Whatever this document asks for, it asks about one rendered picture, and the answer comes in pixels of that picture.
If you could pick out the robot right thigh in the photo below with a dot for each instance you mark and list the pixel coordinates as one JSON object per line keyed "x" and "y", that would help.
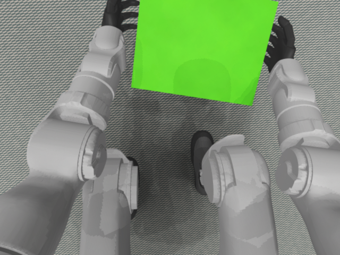
{"x": 246, "y": 217}

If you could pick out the robot right forearm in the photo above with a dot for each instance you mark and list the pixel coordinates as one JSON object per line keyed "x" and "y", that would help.
{"x": 296, "y": 111}

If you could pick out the carton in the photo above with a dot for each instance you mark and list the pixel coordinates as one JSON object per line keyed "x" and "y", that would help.
{"x": 210, "y": 49}

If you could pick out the robot left foot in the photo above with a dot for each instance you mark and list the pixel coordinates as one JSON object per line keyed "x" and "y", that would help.
{"x": 134, "y": 164}

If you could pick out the right robot hand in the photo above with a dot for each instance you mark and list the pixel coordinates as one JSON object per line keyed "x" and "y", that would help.
{"x": 283, "y": 43}

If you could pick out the left robot upper arm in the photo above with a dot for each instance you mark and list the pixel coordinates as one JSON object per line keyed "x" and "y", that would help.
{"x": 62, "y": 156}

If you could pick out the right robot upper arm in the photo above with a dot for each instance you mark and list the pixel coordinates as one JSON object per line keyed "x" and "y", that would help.
{"x": 311, "y": 177}

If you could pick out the left robot hand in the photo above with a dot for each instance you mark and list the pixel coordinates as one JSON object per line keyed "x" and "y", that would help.
{"x": 113, "y": 16}

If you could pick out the robot left forearm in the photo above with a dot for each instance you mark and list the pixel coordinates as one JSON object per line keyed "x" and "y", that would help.
{"x": 95, "y": 83}

